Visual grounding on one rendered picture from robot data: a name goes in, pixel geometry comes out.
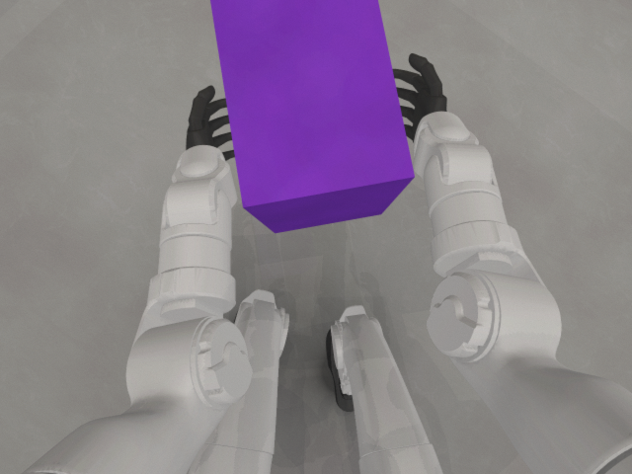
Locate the left robot upper arm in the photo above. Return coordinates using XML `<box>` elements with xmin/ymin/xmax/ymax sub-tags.
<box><xmin>22</xmin><ymin>316</ymin><xmax>253</xmax><ymax>474</ymax></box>

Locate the right robot foot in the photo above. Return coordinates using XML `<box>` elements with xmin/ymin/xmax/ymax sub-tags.
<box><xmin>326</xmin><ymin>329</ymin><xmax>355</xmax><ymax>412</ymax></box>

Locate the robot right hand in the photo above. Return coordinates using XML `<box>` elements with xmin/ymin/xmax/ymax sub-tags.
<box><xmin>393</xmin><ymin>53</ymin><xmax>447</xmax><ymax>143</ymax></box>

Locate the right robot upper arm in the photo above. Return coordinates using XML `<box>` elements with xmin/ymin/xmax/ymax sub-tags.
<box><xmin>427</xmin><ymin>269</ymin><xmax>632</xmax><ymax>474</ymax></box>

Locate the robot left shin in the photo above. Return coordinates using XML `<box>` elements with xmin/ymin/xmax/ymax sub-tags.
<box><xmin>234</xmin><ymin>289</ymin><xmax>277</xmax><ymax>326</ymax></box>

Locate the left robot forearm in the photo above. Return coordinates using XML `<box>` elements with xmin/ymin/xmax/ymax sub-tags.
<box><xmin>126</xmin><ymin>145</ymin><xmax>237</xmax><ymax>394</ymax></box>

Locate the robot left hand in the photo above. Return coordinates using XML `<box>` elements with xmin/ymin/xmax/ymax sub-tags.
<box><xmin>186</xmin><ymin>85</ymin><xmax>235</xmax><ymax>161</ymax></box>

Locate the carton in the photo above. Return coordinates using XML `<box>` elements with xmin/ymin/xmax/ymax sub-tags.
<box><xmin>210</xmin><ymin>0</ymin><xmax>415</xmax><ymax>233</ymax></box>

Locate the right robot forearm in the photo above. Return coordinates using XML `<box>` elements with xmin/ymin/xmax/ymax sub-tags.
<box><xmin>413</xmin><ymin>112</ymin><xmax>546</xmax><ymax>287</ymax></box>

